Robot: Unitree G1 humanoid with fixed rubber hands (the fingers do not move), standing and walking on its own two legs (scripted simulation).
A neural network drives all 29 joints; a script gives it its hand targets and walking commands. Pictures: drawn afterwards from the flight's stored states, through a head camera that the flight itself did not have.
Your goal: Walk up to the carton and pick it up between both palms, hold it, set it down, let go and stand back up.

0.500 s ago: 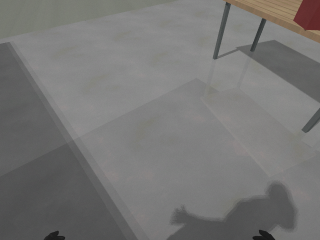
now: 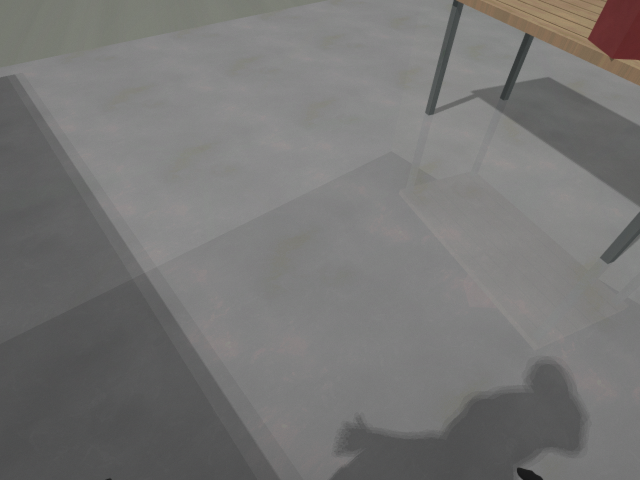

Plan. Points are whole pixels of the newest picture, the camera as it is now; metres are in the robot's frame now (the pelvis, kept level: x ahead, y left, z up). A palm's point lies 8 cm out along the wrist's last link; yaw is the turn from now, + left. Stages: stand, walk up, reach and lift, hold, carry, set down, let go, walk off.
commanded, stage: walk up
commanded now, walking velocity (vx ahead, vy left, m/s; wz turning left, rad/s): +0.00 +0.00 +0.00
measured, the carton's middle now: (639, 20) +1.58 -1.19 +0.05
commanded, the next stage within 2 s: none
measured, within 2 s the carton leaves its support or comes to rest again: neither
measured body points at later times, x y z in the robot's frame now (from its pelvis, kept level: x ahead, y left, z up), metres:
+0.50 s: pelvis +0.05 -0.08 -0.01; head +0.06 -0.11 +0.44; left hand +0.26 +0.20 -0.09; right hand +0.06 -0.47 -0.10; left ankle +0.02 +0.11 -0.71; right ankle +0.05 -0.23 -0.73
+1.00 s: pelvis +0.26 -0.12 +0.01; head +0.28 -0.12 +0.46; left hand +0.53 +0.08 -0.10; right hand +0.13 -0.44 -0.07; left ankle +0.32 -0.05 -0.73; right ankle +0.12 -0.23 -0.66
